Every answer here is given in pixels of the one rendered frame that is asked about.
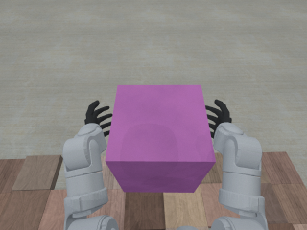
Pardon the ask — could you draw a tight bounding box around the carton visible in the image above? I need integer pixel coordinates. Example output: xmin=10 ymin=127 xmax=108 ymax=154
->
xmin=105 ymin=84 xmax=216 ymax=193

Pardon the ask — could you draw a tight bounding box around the robot right forearm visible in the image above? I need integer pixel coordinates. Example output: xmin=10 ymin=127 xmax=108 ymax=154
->
xmin=213 ymin=122 xmax=269 ymax=230

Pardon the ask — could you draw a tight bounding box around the right robot upper arm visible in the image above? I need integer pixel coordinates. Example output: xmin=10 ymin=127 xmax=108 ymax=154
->
xmin=210 ymin=216 xmax=265 ymax=230

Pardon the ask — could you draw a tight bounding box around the robot right hand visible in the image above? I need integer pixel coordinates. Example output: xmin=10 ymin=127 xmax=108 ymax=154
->
xmin=205 ymin=99 xmax=232 ymax=138

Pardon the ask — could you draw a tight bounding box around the robot left forearm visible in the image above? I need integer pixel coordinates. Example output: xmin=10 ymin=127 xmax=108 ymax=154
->
xmin=62 ymin=123 xmax=108 ymax=230

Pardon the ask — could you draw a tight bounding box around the robot left hand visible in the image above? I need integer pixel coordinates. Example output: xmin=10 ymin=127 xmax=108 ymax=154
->
xmin=84 ymin=100 xmax=113 ymax=137

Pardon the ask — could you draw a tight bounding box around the left robot upper arm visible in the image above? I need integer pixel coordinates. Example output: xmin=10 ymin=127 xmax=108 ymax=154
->
xmin=67 ymin=215 xmax=119 ymax=230

